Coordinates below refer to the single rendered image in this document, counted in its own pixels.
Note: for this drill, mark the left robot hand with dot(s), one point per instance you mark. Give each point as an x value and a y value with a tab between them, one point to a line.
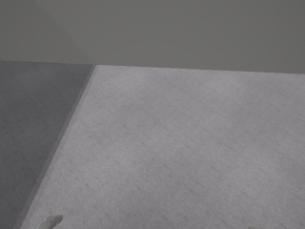
50	222

